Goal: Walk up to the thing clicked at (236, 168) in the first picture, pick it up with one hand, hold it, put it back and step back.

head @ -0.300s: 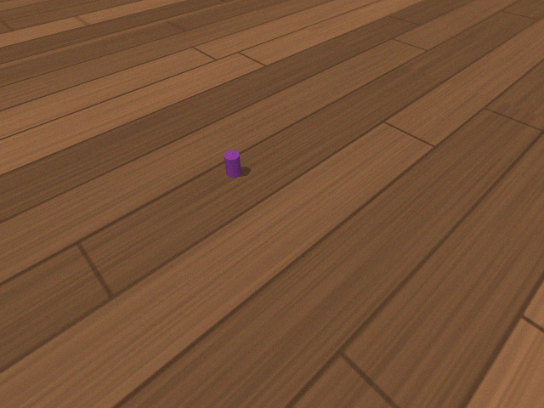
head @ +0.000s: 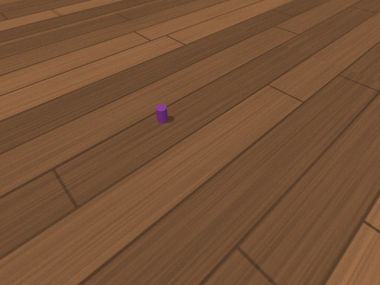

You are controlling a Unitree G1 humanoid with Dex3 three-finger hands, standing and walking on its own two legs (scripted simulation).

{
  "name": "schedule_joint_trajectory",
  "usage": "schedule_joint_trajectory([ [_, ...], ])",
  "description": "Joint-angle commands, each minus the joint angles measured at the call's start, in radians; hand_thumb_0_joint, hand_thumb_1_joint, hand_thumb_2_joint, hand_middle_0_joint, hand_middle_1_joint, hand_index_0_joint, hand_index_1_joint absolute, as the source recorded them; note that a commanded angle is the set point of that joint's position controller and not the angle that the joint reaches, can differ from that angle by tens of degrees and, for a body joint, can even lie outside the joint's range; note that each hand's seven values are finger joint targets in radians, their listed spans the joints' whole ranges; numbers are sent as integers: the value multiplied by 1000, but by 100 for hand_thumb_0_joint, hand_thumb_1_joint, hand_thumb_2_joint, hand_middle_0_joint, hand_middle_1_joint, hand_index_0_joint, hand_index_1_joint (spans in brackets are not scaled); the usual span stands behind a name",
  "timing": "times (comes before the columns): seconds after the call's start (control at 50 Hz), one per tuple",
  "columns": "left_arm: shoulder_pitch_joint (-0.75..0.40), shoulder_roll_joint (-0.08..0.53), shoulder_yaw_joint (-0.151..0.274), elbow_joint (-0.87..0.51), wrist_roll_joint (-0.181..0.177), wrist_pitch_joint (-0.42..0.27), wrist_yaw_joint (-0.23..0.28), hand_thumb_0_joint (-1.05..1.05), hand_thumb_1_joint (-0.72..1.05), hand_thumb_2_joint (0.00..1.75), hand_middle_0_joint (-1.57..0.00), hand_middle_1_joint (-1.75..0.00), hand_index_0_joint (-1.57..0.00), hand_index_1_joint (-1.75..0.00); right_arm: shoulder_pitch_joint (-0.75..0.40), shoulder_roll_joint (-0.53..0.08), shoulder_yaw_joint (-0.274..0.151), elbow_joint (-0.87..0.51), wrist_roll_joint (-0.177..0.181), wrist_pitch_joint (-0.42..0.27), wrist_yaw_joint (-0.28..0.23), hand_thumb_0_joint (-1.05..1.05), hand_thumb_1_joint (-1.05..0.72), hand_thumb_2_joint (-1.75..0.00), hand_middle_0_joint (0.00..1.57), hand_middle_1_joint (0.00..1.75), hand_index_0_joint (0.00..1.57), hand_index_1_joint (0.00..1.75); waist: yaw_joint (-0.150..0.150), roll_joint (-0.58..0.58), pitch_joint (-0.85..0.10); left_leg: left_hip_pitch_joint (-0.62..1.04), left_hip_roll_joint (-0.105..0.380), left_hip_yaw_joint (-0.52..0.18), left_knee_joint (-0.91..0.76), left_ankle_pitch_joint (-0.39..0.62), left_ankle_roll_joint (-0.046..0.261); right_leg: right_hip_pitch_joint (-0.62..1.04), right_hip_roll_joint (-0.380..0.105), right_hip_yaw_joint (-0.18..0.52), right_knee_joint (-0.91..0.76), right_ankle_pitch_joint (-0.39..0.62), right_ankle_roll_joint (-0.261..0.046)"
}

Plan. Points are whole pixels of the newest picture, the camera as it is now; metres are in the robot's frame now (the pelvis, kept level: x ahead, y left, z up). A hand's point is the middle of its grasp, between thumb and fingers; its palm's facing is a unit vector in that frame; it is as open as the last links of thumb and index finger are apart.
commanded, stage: stand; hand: left
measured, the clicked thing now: (161, 114) +1.46 +0.27 -0.72
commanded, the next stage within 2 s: walk up in 0.82 s
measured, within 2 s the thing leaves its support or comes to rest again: neither
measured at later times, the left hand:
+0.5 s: hand out of the picture +0.08 +0.25 -0.16, palm faces -0.02 -0.94 -0.34, open 7.4 cm
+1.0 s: hand out of the picture +0.08 +0.28 -0.15, palm faces +0.05 -0.93 -0.36, open 7.4 cm
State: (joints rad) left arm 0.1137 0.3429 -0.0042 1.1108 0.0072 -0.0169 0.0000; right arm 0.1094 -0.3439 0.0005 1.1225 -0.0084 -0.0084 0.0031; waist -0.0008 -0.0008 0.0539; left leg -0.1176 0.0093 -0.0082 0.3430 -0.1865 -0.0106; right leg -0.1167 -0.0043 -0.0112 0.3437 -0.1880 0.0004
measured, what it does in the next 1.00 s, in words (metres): stands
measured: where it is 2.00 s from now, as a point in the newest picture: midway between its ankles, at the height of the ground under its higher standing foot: (183, 240)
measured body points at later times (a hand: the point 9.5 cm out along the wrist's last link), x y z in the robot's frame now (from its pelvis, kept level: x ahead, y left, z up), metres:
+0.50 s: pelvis +0.01 +0.00 +0.00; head +0.02 +0.00 +0.45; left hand +0.09 +0.30 -0.13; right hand +0.08 -0.30 -0.13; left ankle +0.00 +0.13 -0.75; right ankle +0.00 -0.12 -0.75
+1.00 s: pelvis +0.03 +0.00 -0.01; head +0.03 +0.00 +0.44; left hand +0.08 +0.33 -0.13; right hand +0.10 -0.32 -0.13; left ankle +0.01 +0.12 -0.73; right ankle +0.00 -0.12 -0.75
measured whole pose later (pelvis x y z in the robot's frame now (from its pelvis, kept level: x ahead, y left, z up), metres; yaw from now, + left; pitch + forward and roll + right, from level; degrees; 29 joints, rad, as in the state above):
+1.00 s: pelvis +0.03 +0.00 -0.01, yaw +2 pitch -2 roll -1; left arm 0.21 0.39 0.07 1.02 0.04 -0.06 -0.06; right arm 0.21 -0.41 -0.07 1.06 -0.03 -0.02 0.05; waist 0.02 0.02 0.01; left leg -0.28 0.01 -0.03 0.71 -0.45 0.04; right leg -0.15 0.00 -0.05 0.48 -0.30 -0.03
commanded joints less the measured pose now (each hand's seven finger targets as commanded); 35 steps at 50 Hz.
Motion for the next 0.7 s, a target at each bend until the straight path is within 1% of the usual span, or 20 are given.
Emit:
schedule_joint_trajectory([
  [0.0,-32,211,40,-58,3,-18,10,0,90,90,-20,-30,-20,-30,-38,-205,-38,-59,1,-23,-13,0,-90,-90,20,30,20,30,0,3,-85,17,113,-87,-47,150,31,20,-124,98,-57,162,-27],
  [0.04,-34,210,40,-56,3,-18,11,0,90,90,-20,-30,-20,-30,-38,-204,-37,-58,2,-22,-14,0,-90,-90,20,30,20,30,0,7,-81,15,114,-89,-51,156,32,20,-125,95,-57,163,-27],
  [0.1,-35,205,39,-53,0,-17,10,0,90,90,-20,-30,-20,-30,-36,-204,-34,-58,2,-21,-13,0,-90,-90,20,30,20,30,2,3,-56,1,112,-91,-61,123,30,9,-121,94,-64,126,-25],
  [0.12,-37,215,42,-55,1,-17,10,0,90,90,-20,-30,-20,-30,-32,-206,-35,-58,0,-22,-14,0,-90,-90,20,30,20,30,0,0,-74,15,113,-88,-59,128,31,20,-126,99,-61,130,-27],
  [0.14,-37,212,41,-53,0,-16,9,0,90,90,-20,-30,-20,-30,-31,-205,-33,-57,0,-22,-13,0,-90,-90,20,30,20,30,0,8,-63,3,112,-90,-63,125,29,15,-123,97,-66,128,-25],
  [0.2,-35,210,41,-56,3,-17,10,0,90,90,-20,-30,-20,-30,-36,-208,-34,-62,1,-23,-15,0,-90,-90,20,30,20,30,5,5,-79,17,116,-90,-58,151,31,22,-125,93,-60,146,-26],
  [0.26,-47,213,42,-57,1,-16,10,0,90,90,-20,-30,-20,-30,-34,-209,-34,-60,1,-23,-16,0,-90,-90,20,30,20,30,1,4,-81,17,116,-87,-57,167,30,30,-127,97,-56,169,-29],
  [0.3,-41,211,40,-54,0,-16,10,0,90,90,-20,-30,-20,-30,-28,-206,-33,-58,1,-24,-15,0,-90,-90,20,30,20,30,1,1,-63,8,114,-90,-64,159,27,22,-124,93,-61,152,-26],
  [0.32,-35,211,40,-55,2,-17,10,0,90,90,-20,-30,-20,-30,-35,-214,-35,-59,1,-24,-15,0,-90,-90,20,30,20,30,3,3,-80,29,118,-89,-57,166,30,25,-126,93,-61,163,-26],
  [0.34,-36,212,40,-52,1,-16,11,0,90,90,-20,-30,-20,-30,-37,-207,-34,-59,2,-23,-15,0,-90,-90,20,30,20,30,3,-12,-69,19,117,-91,-57,161,28,20,-124,90,-65,156,-25],
  [0.36,-43,213,41,-53,1,-16,11,0,90,90,-20,-30,-20,-30,-29,-207,-33,-58,0,-22,-15,0,-90,-90,20,30,20,30,-2,-5,-70,13,115,-87,-62,138,29,21,-126,95,-68,141,-25],
  [0.38,-44,217,42,-55,2,-15,11,0,90,90,-20,-30,-20,-30,-33,-207,-35,-58,1,-22,-15,0,-90,-90,20,30,20,30,1,-8,-77,25,116,-87,-61,148,28,25,-127,96,-64,146,-29],
  [0.4,-40,212,40,-56,2,-16,11,0,90,90,-20,-30,-20,-30,-31,-209,-36,-60,0,-22,-15,0,-90,-90,20,30,20,30,0,4,-77,17,114,-89,-63,156,26,24,-125,92,-66,148,-27],
  [0.44,-38,214,41,-57,1,-17,11,0,90,90,-20,-30,-20,-30,-38,-212,-37,-62,1,-23,-15,0,-90,-90,20,30,20,30,1,7,-93,31,117,-84,-53,169,31,35,-129,96,-61,175,-29],
  [0.48,-39,214,39,-56,0,-17,10,0,90,90,-20,-30,-20,-30,-29,-206,-33,-59,0,-23,-14,0,-90,-90,20,30,20,30,1,2,-76,17,117,-88,-64,164,28,30,-126,91,-60,159,-28],
  [0.5,-40,216,41,-56,1,-17,11,0,90,90,-20,-30,-20,-30,-28,-214,-36,-59,0,-24,-15,0,-90,-90,20,30,20,30,1,5,-87,26,117,-85,-59,165,31,37,-131,99,-60,173,-29],
  [0.58,-31,211,39,-52,1,-15,9,0,90,90,-20,-30,-20,-30,-37,-214,-35,-60,1,-24,-16,0,-90,-90,20,30,20,30,6,6,-74,31,119,-88,-63,170,31,26,-126,91,-61,165,-27],
  [0.62,-38,218,41,-54,1,-16,10,0,90,90,-20,-30,-20,-30,-33,-210,-35,-59,1,-24,-16,0,-90,-90,20,30,20,30,2,-8,-80,36,118,-86,-65,174,29,27,-126,93,-61,166,-29],
  [0.64,-32,209,38,-53,1,-16,9,0,90,90,-20,-30,-20,-30,-31,-214,-35,-58,1,-25,-15,0,-90,-90,20,30,20,30,3,7,-69,26,117,-85,-64,168,30,25,-126,94,-66,168,-26],
  [0.68,-33,212,40,-53,2,-16,11,0,90,90,-20,-30,-20,-30,-33,-214,-36,-58,1,-23,-16,0,-90,-90,20,30,20,30,2,6,-64,26,116,-87,-69,153,30,20,-124,93,-69,156,-26],
])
